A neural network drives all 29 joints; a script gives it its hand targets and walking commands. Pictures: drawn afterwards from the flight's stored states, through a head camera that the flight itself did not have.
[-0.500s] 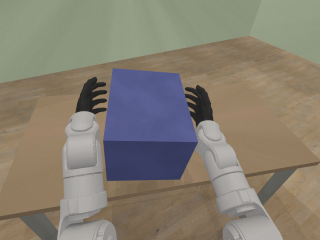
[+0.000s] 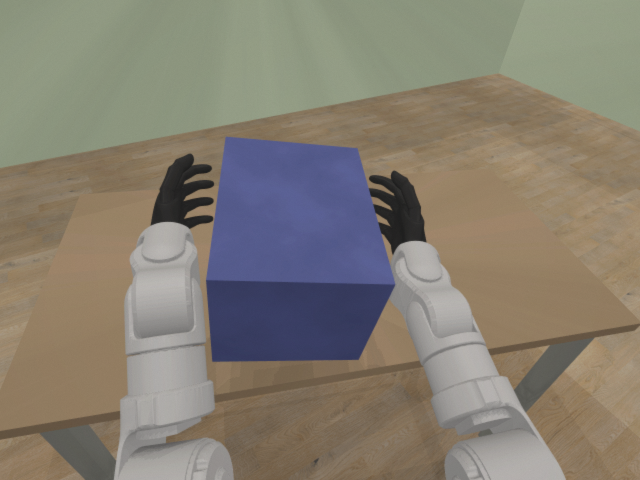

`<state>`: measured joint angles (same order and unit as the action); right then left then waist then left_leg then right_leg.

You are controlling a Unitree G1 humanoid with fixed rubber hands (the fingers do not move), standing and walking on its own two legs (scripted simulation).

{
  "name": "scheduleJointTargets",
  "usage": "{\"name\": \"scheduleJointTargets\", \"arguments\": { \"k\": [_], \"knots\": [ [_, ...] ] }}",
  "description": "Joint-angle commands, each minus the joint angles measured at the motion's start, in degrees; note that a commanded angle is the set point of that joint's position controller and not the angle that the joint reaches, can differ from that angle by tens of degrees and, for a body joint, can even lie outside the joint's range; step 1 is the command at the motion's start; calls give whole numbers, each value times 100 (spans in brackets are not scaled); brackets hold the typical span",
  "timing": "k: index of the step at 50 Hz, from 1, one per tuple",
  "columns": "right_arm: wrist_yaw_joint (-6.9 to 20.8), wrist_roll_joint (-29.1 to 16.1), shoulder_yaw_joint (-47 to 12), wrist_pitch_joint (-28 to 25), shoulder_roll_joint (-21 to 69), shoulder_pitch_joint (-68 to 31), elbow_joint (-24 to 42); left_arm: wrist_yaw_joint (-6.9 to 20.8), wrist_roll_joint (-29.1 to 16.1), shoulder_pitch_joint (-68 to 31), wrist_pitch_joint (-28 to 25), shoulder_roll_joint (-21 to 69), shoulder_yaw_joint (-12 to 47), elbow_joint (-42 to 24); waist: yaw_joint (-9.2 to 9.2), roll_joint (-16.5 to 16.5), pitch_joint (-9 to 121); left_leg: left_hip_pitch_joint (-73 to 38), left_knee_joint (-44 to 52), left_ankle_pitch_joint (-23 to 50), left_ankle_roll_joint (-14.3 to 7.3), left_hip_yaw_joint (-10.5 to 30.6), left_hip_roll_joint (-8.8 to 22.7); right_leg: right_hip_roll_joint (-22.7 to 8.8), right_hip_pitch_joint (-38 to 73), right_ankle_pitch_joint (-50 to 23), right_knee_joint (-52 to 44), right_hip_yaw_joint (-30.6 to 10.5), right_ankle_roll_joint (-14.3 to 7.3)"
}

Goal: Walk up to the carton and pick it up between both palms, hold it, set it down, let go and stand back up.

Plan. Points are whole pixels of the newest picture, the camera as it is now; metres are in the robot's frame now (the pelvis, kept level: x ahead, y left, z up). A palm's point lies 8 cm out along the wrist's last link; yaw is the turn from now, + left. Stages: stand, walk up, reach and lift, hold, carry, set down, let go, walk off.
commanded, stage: hold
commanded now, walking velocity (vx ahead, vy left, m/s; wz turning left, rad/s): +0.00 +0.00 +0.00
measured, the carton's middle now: (290, 246) +0.38 +0.01 +0.13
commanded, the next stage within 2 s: none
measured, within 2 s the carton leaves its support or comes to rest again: neither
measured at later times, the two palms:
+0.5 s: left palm (177, 221) +0.36 +0.14 +0.19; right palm (408, 235) +0.35 -0.13 +0.17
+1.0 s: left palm (170, 225) +0.35 +0.15 +0.19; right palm (403, 236) +0.35 -0.12 +0.17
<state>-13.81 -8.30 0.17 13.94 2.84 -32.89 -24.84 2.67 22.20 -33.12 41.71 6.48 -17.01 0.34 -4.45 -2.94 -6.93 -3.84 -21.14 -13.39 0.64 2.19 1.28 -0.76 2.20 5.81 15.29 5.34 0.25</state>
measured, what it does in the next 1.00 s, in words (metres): stands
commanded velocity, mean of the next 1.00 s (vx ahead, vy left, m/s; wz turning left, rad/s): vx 0.00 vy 0.00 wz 0.00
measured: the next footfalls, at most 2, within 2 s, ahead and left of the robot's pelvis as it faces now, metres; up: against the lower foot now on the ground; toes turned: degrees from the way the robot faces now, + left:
none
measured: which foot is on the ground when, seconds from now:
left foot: down 0.00-1.00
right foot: down 0.00-1.00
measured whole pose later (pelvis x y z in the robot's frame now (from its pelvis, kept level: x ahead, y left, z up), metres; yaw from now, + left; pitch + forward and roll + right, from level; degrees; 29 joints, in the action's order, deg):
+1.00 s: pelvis +0.00 +0.00 +0.00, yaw +0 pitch -11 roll -1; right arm -14.1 -9.2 -1.0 14.2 2.3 -31.9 -22.8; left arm 2.4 22.1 -31.8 42.5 6.7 -16.1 -2.3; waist -4.7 -3.0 -7.2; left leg -4.0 -21.3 -13.8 0.4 2.0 1.2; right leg -0.8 2.5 5.9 15.0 5.1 0.5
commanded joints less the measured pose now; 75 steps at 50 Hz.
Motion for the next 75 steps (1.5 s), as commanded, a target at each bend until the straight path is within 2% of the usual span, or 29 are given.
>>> {"name": "scheduleJointTargets", "arguments": {
  "k": [1, 2, 4, 5, 6, 8, 9, 12, 17, 20, 27, 29, 31, 32, 35, 37, 40, 44, 45, 48, 51, 54, 57, 58, 59, 60, 63, 69, 75],
  "knots": [
    [574, -217, -2116, -396, 2903, -4414, 1630, 677, -760, -3135, -237, 2791, 2772, 32, -15, 365, 1993, 699, 460, 1260, 10, -465, -332, 341, 1233, -549, 81, 195, 112],
    [573, -206, -2143, -421, 2915, -4420, 1684, 668, -775, -3193, -252, 2819, 2803, -50, -52, 424, 2080, 642, 405, 1334, 19, -463, -344, 331, 1287, -648, 87, 185, 127],
    [569, -268, -2225, -455, 2913, -4564, 1864, 650, -790, -3120, -251, 2850, 2813, -46, -4, 371, 2326, 521, 330, 1553, 59, -454, -337, 376, 1340, -754, 111, 223, 136],
    [550, -259, -2181, -428, 2899, -4504, 1701, 646, -782, -3169, -251, 2839, 2862, -41, -78, 412, 2236, 479, 327, 1583, 76, -444, -343, 362, 1283, -751, 72, 187, 110],
    [552, -300, -2231, -419, 2921, -4383, 1651, 634, -814, -3187, -260, 2844, 2877, -165, -46, 383, 2230, 435, 317, 1664, 90, -458, -352, 394, 1252, -801, 105, 219, 106],
    [549, -263, -2184, -416, 2891, -4399, 1640, 669, -776, -3089, -229, 2825, 2823, 45, -89, 394, 2107, 534, 315, 1518, 57, -451, -344, 336, 1252, -765, 89, 198, 125],
    [545, -234, -2170, -405, 2907, -4323, 1552, 676, -767, -3182, -261, 2801, 2827, -88, -89, 408, 2128, 588, 373, 1413, 61, -474, -363, 327, 1296, -693, 57, 170, 132],
    [579, -167, -2036, -404, 2874, -4342, 1425, 694, -700, -3150, -228, 2764, 2692, 66, -56, 403, 1940, 667, 484, 1162, 19, -496, -353, 327, 1247, -475, 30, 235, 119],
    [577, -179, -2084, -496, 2945, -4486, 1626, 629, -804, -3272, -294, 2849, 2890, -55, -106, 490, 2286, 558, 374, 1341, 55, -456, -341, 327, 1215, -539, 57, 184, 112],
    [564, -263, -2226, -521, 2974, -4564, 1817, 614, -881, -3211, -313, 2898, 2934, -140, -72, 397, 2465, 489, 317, 1533, 45, -437, -347, 351, 1336, -807, 104, 208, 127],
    [530, -259, -2183, -414, 2934, -4427, 1564, 701, -693, -3049, -192, 2693, 2636, 27, 2, 278, 1998, 676, 475, 1177, -40, -499, -371, 303, 1401, -708, 49, 134, 179],
    [510, -337, -2311, -450, 3005, -4528, 1853, 701, -762, -3067, -203, 2796, 2784, -133, -24, 292, 2260, 631, 379, 1488, -16, -470, -387, 312, 1527, -1035, 92, 136, 187],
    [492, -365, -2326, -436, 2963, -4360, 1816, 680, -775, -3087, -225, 2803, 2860, -256, -84, 387, 2244, 447, 294, 1772, 43, -442, -376, 331, 1470, -1235, 136, 149, 167],
    [476, -351, -2298, -399, 2973, -4283, 1739, 695, -774, -3073, -210, 2756, 2852, -203, -149, 333, 2223, 415, 272, 1774, 71, -447, -384, 314, 1421, -1270, 102, 142, 192],
    [489, -289, -2209, -353, 2878, -4135, 1637, 692, -739, -3029, -195, 2725, 2851, -283, -124, 414, 2023, 498, 366, 1522, 67, -459, -364, 344, 1371, -850, 56, 177, 156],
    [490, -358, -2299, -394, 2895, -4147, 1766, 682, -850, -3041, -199, 2774, 3026, -420, -170, 445, 2234, 376, 298, 1719, 105, -429, -365, 356, 1352, -1043, 113, 202, 150],
    [459, -414, -2441, -388, 2909, -4261, 1922, 665, -824, -2927, -183, 2824, 3027, -375, -125, 465, 2189, 425, 229, 1963, 113, -401, -363, 353, 1419, -1302, 152, 178, 137],
    [464, -378, -2421, -374, 2870, -4255, 1997, 663, -802, -2938, -170, 2781, 2990, -392, -99, 321, 2160, 434, 292, 1797, 94, -417, -348, 371, 1326, -1086, 97, 203, 138],
    [485, -400, -2351, -374, 2856, -4260, 1920, 656, -834, -2992, -173, 2828, 3011, -388, -96, 438, 2077, 474, 307, 1787, 112, -415, -338, 371, 1240, -981, 104, 191, 105],
    [509, -375, -2336, -362, 2795, -4216, 1875, 628, -792, -2930, -145, 2796, 2986, -389, -85, 404, 2049, 418, 310, 1734, 135, -399, -293, 399, 1237, -790, 89, 225, 69],
    [539, -347, -2211, -336, 2722, -4088, 1693, 632, -748, -2994, -103, 2810, 2994, -459, -130, 547, 1982, 364, 321, 1719, 172, -416, -298, 398, 1201, -686, 64, 234, 46],
    [552, -279, -2130, -351, 2677, -4221, 1773, 651, -746, -2996, -87, 2817, 2939, -299, -144, 551, 2001, 418, 395, 1460, 141, -417, -270, 385, 1165, -476, 27, 222, 35],
    [574, -316, -2162, -416, 2788, -4352, 1811, 612, -786, -3033, -126, 2871, 2986, -299, -130, 496, 2047, 469, 341, 1677, 125, -422, -270, 392, 1231, -633, 73, 202, 43],
    [622, -167, -1964, -351, 2628, -4583, 1650, 699, -751, -3168, -111, 2701, 2875, 292, -76, 581, 1760, 635, 453, 1380, 146, -447, -270, 335, 1063, -200, -60, 227, 90],
    [651, -152, -1966, -365, 2748, -4544, 1622, 719, -798, -3204, -177, 2879, 2857, 199, -92, 442, 1860, 677, 532, 1241, 111, -464, -286, 361, 1087, -156, -45, 215, 115],
    [668, -166, -1999, -392, 2798, -4578, 1656, 720, -801, -3243, -216, 2830, 2835, 157, -51, 509, 2018, 612, 480, 1390, 112, -456, -291, 355, 1172, -334, -25, 189, 92],
    [607, -294, -2227, -409, 2888, -4623, 1753, 702, -894, -3206, -292, 2872, 2896, 57, -47, 413, 2417, 382, 262, 1916, 147, -414, -337, 381, 1325, -929, 23, 156, 124],
    [522, -339, -2300, -331, 2916, -4369, 1614, 766, -832, -3117, -290, 2750, 2731, 54, -36, 331, 2274, 482, 339, 1769, 123, -421, -373, 337, 1455, -1118, 16, 135, 185],
    [480, -364, -2345, -306, 2953, -4353, 1735, 791, -877, -3137, -307, 2751, 2833, -37, -84, 365, 2254, 521, 322, 1777, 146, -394, -387, 320, 1478, -1248, 29, 138, 206]
  ]
}}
